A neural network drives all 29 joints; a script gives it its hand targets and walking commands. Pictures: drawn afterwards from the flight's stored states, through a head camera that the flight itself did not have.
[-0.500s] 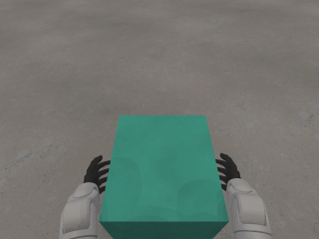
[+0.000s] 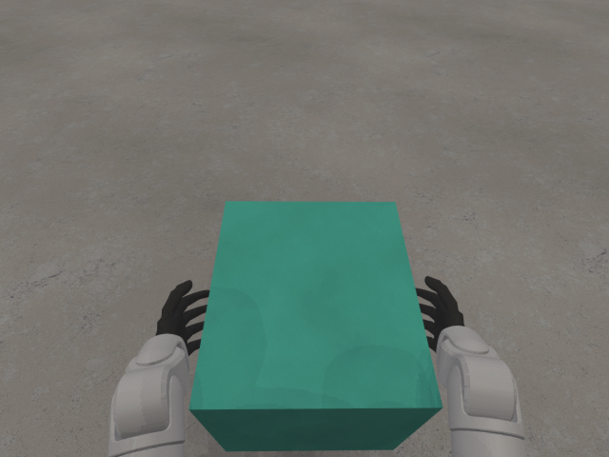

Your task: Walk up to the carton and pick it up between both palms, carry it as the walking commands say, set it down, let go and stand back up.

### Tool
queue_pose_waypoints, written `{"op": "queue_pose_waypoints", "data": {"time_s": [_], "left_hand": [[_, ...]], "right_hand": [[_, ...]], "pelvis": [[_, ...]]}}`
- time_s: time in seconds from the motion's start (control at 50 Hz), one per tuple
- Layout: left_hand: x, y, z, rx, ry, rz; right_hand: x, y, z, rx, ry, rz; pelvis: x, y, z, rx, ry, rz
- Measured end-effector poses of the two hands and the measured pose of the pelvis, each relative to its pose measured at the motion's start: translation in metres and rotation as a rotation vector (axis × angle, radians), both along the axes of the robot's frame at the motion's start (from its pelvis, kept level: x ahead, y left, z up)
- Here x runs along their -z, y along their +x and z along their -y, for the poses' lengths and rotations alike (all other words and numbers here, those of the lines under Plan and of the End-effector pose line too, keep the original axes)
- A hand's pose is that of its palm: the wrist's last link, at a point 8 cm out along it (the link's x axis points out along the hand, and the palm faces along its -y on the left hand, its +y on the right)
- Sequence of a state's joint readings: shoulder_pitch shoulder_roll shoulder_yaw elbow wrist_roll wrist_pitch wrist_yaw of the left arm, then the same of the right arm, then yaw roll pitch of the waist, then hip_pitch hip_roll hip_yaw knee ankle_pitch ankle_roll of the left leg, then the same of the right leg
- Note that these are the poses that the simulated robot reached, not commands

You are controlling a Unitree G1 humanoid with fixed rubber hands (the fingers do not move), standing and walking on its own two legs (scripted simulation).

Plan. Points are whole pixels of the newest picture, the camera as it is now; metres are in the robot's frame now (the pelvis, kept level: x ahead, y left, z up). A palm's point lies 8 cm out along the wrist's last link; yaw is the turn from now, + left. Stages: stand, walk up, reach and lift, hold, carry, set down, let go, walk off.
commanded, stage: carry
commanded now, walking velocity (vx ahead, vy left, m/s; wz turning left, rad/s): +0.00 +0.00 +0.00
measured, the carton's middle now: (310, 327) +0.32 +0.00 -0.02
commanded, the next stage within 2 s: hold in 1.36 s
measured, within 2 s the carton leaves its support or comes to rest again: neither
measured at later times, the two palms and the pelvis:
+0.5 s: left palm (139, 379) +0.21 +0.20 +0.06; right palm (441, 371) +0.22 -0.15 +0.06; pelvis -0.05 +0.02 +0.01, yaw +1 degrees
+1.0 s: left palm (131, 392) +0.19 +0.20 +0.06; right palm (442, 394) +0.19 -0.14 +0.06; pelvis -0.07 +0.03 +0.01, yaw +1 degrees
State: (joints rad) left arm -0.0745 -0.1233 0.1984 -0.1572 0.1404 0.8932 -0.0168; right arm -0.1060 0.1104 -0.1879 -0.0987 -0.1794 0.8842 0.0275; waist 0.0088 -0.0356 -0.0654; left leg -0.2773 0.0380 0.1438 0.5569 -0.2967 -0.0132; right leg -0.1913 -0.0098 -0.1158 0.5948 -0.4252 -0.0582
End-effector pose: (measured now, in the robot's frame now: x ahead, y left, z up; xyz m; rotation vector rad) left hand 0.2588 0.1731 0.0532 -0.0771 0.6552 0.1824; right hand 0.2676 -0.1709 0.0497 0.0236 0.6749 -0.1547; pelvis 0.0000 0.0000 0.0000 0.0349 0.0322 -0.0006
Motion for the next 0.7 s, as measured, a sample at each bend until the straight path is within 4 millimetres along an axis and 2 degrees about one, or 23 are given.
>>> {"op": "queue_pose_waypoints", "data": {"time_s": [0.12,0.28,0.5,0.7], "left_hand": [[0.004,-0.011,-0.003,0.019,0.005,-0.018],[-0.005,-0.027,-0.01,0.016,-0.003,0.003],[-0.009,-0.05,-0.025,-0.001,-0.003,-0.005],[-0.009,-0.06,-0.031,-0.001,-0.009,-0.006]], "right_hand": [[0.006,-0.017,-0.003,0.014,0.001,-0.018],[-0.006,-0.034,-0.01,0.016,-0.008,0.003],[-0.01,-0.051,-0.025,0.0,-0.008,-0.005],[-0.008,-0.064,-0.031,0.008,0.0,-0.007]], "pelvis": [[-0.001,-0.012,-0.006,0.006,-0.019,0.015],[-0.002,-0.029,-0.015,0.0,-0.033,0.032],[-0.005,-0.049,-0.024,-0.01,-0.039,0.039],[-0.005,-0.062,-0.031,-0.014,-0.042,0.033]]}}
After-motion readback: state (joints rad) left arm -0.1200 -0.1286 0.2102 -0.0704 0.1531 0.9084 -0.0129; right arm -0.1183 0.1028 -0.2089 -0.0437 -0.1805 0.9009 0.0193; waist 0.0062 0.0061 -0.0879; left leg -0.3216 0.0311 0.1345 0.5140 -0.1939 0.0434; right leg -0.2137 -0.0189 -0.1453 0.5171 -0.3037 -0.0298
